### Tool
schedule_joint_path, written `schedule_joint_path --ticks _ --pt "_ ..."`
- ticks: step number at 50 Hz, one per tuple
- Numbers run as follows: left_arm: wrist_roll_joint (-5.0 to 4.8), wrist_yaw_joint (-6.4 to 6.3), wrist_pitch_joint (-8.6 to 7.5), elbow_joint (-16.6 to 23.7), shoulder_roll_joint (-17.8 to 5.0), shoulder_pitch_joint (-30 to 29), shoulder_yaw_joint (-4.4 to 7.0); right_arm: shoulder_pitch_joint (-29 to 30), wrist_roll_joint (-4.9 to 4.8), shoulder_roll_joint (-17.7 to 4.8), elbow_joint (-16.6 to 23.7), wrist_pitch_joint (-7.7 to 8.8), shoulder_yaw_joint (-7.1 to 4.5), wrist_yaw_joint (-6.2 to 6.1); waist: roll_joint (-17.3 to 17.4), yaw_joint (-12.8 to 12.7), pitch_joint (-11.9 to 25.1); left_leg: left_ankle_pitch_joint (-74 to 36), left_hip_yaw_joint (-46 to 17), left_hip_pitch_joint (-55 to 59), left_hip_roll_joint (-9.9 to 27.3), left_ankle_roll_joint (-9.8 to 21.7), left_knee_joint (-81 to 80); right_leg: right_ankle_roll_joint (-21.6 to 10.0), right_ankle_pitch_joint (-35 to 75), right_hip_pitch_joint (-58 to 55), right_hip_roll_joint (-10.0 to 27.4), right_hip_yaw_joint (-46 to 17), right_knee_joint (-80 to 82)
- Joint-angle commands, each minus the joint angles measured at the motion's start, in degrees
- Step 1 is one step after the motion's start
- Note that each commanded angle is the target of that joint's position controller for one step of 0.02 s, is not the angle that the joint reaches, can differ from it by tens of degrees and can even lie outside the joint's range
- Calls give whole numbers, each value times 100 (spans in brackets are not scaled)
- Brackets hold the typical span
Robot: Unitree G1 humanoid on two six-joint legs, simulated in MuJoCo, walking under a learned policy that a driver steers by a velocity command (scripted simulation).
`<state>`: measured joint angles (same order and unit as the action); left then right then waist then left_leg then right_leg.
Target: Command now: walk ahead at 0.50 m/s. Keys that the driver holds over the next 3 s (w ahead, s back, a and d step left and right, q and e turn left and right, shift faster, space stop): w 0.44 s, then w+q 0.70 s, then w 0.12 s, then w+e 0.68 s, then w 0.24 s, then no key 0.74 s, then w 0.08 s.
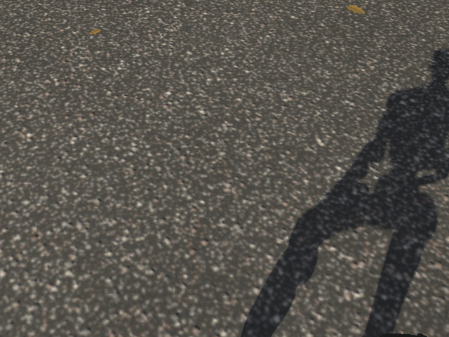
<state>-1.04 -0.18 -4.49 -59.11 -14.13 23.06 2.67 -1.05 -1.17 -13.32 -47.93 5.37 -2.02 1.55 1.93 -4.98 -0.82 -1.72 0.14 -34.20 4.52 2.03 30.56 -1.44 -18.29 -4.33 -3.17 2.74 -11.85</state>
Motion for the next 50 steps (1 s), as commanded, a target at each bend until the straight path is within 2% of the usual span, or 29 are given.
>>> schedule_joint_path --ticks 1,2,3,4,5,6,7,8,9,11,14,16,20,23,25,27,28,29,30,31,32,33,34,35,36,38,41,46,50 --pt "-3 -43 65 174 -1034 10 223 39 -18 -708 391 127 -195 65 -649 480 -83 550 158 514 -232 247 -219 -776 3632 -97 1775 -672 -567" --pt "22 -40 103 217 -973 -105 196 -781 -11 -924 147 129 -325 43 -631 908 409 525 319 1612 -427 402 -300 -643 4442 78 1515 -459 -1522" --pt "95 -39 106 339 -782 -118 104 -1902 37 -1293 -133 120 -462 -7 -383 1323 1226 427 -260 3369 112 711 -73 -455 3791 1027 1207 -225 -3035" --pt "116 29 -13 415 -53 590 -114 -2616 138 -1904 -299 79 -613 -21 1022 1117 2140 1284 -2948 5721 1617 1669 -416 -8 1137 3460 196 -4 -5396" --pt "13 64 -173 314 -251 507 -88 -2646 109 -1425 -316 65 -469 -2 1140 1179 2475 1817 -4365 5929 1895 1820 -1296 -54 -1368 4279 25 -873 -6268" --pt "-151 85 -269 487 -800 -79 59 -2102 68 -1099 -236 79 -356 -8 823 1094 1495 1891 -3496 5168 1677 1450 -1363 -181 -1105 4792 405 -943 -6582" --pt "-178 61 -300 589 -841 -481 68 -1560 76 -898 -95 79 -289 -17 408 934 925 1457 -2645 4250 1448 1256 -1484 -225 -545 4718 736 -774 -6379" --pt "-102 18 -275 607 -779 -675 96 -1200 112 -722 -49 85 -234 6 104 761 503 965 -2042 3414 1208 1152 -1697 -200 -144 4477 941 -673 -5971" --pt "-39 -13 -193 581 -696 -603 133 -1031 156 -582 -45 109 -190 26 180 554 330 696 -1596 2880 980 1038 -1895 -188 134 4095 1120 -703 -5624" --pt "-3 -25 -41 520 -402 -406 109 -1099 161 -583 -145 137 -195 49 249 394 236 358 -1201 2407 822 1086 -2167 -119 356 3722 1173 -631 -5326" --pt "50 -50 30 711 -420 -859 142 -1406 155 -817 -308 151 -255 -40 123 406 -10 -108 -862 2425 807 1178 -2374 30 1000 4221 1222 -593 -4592" --pt "80 -31 10 860 -398 -1298 148 -1589 136 -840 -385 110 -254 -110 105 505 -97 -171 -671 2575 742 1102 -2423 92 1627 4445 1199 -563 -3878" --pt "43 51 -50 1087 -272 -2129 86 -1942 76 -919 -530 70 -259 -184 127 760 -266 75 -319 2699 589 930 -2503 97 2528 4168 948 -320 -2543" --pt "11 127 -81 1274 -296 -2641 58 -2310 32 -928 -717 6 -275 -197 100 925 -435 97 -398 3192 778 936 -2338 51 2408 4263 850 -324 -2085" --pt "1 193 -138 1418 -363 -2844 66 -2415 5 -948 -793 -64 -299 -225 112 888 -502 -72 -577 3569 957 911 -2067 -31 2070 4344 808 -422 -1824" --pt "-4 233 -203 1422 -525 -2664 117 -2323 -11 -1046 -776 -120 -347 -255 200 700 -371 -413 -750 3735 1061 826 -1747 -112 1695 3909 702 -419 -1619" --pt "-6 230 -232 1361 -643 -2373 172 -2207 -12 -1104 -740 -146 -368 -258 286 511 -191 -982 -773 3696 1030 770 -1437 -169 1513 3372 568 -312 -1563" --pt "1 201 -251 1171 -828 -1706 283 -2076 -2 -1060 -691 -167 -347 -255 275 146 209 -1717 -631 3522 786 643 -713 -283 1505 2379 410 -168 -1439" --pt "64 145 -265 904 -1166 -627 420 -2017 56 -848 -585 -168 -261 -247 125 -278 1013 -1349 -409 2721 429 451 625 -535 1645 667 796 -499 -1748" --pt "171 89 -232 775 -1753 206 566 -2534 118 -256 -437 -94 -98 -222 -1050 -222 2007 874 19 618 -398 35 2849 -1203 1282 -1681 2296 -2540 -1692" --pt "132 111 -195 714 -1478 316 478 -2761 -29 -167 -510 12 -53 -202 -1890 -181 2588 3581 -577 -411 -750 -44 4063 -1639 500 -2140 2881 -4379 -787" --pt "87 97 -197 798 -1028 -124 345 -2312 -179 -792 -441 60 -223 -205 -1306 -168 1693 3341 -836 -897 -371 23 4549 -1325 61 -1407 2659 -3703 -626" --pt "75 78 -197 895 -775 -589 271 -1907 -194 -866 -322 60 -252 -225 -996 -48 1039 2812 -649 -976 -62 81 4491 -1073 143 -556 2478 -2843 -496" --pt "97 92 -210 915 -594 -991 213 -1715 -142 -789 -292 20 -273 -257 -669 134 587 2370 -583 -714 149 78 4193 -940 444 307 2251 -2236 -234" --pt "135 102 -236 912 -440 -1239 171 -1735 -91 -711 -306 -60 -325 -277 -747 325 328 2070 -620 -410 321 90 3890 -824 695 872 2033 -1701 -9" --pt "178 102 -259 842 -432 -1363 191 -1909 -92 -398 -295 -223 -310 -253 -824 528 141 1802 -579 -28 436 87 3701 -825 1056 1430 1909 -1084 305" --pt "200 25 -291 739 -638 -1264 265 -1622 -49 -379 -81 -343 -346 -255 -578 590 -75 1185 -630 -427 464 15 3290 -911 1681 1468 1903 -445 498" --pt "178 -96 -220 692 -839 -1059 317 -786 -2 -306 238 -288 -299 -86 -441 382 -273 -85 -269 -479 340 -32 1683 -770 2076 1159 1747 439 569" --pt "81 -128 -92 594 -1003 -623 375 -18 -1 -259 608 -287 -227 68 -339 101 -519 47 84 -695 245 78 926 -727 2287 394 1967 733 382"
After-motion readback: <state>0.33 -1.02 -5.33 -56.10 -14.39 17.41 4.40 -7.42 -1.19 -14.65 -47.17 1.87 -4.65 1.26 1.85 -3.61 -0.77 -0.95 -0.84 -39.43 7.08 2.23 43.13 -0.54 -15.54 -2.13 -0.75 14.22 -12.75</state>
